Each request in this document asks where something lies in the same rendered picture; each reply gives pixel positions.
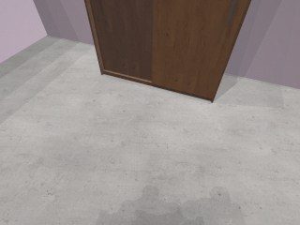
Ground wardrobe door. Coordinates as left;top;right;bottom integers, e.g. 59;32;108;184
151;0;248;98
89;0;154;81

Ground handle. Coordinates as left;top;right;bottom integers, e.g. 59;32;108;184
227;0;237;22

